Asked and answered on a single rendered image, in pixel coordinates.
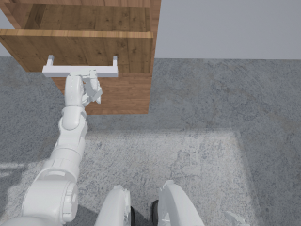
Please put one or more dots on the robot thigh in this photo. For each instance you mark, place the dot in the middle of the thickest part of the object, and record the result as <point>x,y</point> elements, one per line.
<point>116,204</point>
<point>180,209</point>

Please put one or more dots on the robot right thigh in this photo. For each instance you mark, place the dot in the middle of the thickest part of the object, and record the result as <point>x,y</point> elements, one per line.
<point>180,209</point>

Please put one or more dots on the left robot hand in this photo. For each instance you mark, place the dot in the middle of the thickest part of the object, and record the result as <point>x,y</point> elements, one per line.
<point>75,88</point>

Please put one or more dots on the right robot hand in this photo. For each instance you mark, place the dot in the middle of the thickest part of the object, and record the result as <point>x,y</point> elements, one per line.
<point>235,220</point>

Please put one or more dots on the robot left forearm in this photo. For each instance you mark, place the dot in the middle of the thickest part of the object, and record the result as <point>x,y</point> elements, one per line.
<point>67,154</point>

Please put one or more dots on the robot left thigh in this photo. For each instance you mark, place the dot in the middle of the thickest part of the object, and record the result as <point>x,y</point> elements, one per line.
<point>116,204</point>

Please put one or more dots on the left robot upper arm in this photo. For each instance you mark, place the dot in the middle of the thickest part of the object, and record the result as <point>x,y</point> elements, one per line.
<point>48,203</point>

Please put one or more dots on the drawer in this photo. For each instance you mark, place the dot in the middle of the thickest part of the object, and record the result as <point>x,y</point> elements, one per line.
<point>82,35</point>

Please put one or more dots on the cabinet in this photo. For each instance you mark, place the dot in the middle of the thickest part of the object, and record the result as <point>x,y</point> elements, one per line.
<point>126,95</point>

